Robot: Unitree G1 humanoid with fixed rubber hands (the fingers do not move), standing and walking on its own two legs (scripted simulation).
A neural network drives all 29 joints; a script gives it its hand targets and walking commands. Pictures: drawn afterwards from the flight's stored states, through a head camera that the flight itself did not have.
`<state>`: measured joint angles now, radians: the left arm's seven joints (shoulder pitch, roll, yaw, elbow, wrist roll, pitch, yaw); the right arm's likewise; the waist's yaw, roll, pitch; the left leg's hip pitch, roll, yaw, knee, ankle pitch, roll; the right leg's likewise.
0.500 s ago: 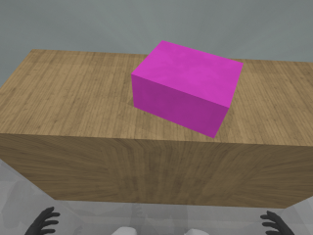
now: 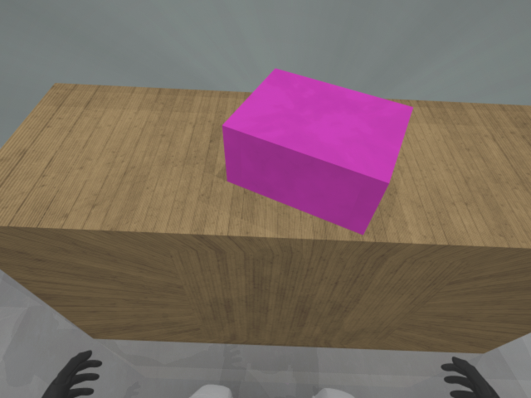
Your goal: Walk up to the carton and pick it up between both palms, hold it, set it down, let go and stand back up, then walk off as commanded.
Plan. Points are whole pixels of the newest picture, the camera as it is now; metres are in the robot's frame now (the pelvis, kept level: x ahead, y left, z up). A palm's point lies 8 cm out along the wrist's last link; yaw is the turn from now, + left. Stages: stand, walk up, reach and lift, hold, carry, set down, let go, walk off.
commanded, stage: walk up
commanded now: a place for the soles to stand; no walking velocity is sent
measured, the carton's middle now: (316, 145) +0.55 -0.07 +0.05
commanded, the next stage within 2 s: reach and lift in 1.52 s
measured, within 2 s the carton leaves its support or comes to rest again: neither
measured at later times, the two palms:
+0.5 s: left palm out of the picture +0.11 +0.32 -0.09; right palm out of the picture +0.12 -0.31 -0.06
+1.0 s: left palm out of the picture +0.12 +0.32 -0.09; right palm out of the picture +0.13 -0.31 -0.06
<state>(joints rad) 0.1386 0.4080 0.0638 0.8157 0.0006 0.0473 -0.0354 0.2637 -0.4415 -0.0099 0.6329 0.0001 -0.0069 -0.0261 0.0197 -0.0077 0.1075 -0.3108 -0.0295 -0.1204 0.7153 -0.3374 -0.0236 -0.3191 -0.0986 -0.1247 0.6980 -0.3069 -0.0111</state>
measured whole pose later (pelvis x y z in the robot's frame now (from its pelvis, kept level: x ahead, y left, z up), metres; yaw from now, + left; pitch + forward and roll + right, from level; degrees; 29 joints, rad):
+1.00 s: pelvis +0.02 +0.00 +0.00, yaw +1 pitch -3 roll -1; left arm 0.20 0.40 0.06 0.77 0.00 0.02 -0.04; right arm 0.30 -0.43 -0.01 0.64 0.00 -0.03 -0.02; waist 0.02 -0.01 0.07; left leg -0.30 -0.03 -0.13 0.71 -0.36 -0.01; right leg -0.30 -0.09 -0.12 0.69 -0.34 0.00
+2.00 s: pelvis +0.03 -0.01 +0.01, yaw -1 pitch -4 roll -2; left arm 0.21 0.37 0.07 0.35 0.01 0.35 -0.02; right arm 0.23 -0.27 -0.10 0.76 -0.05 -0.24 -0.02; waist 0.00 0.00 0.07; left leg -0.22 0.04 -0.13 0.63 -0.33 -0.05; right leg -0.19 -0.02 -0.12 0.54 -0.27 0.00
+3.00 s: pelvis +0.04 -0.01 +0.02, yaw -1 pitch -4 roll -2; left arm 0.10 0.65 0.02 0.26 -0.38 0.06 -0.19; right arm 0.23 -0.14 -0.06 0.13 0.19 0.10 -0.27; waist 0.00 0.00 0.07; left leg -0.16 0.03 -0.11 0.54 -0.31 -0.04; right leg -0.13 -0.03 -0.11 0.44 -0.24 0.01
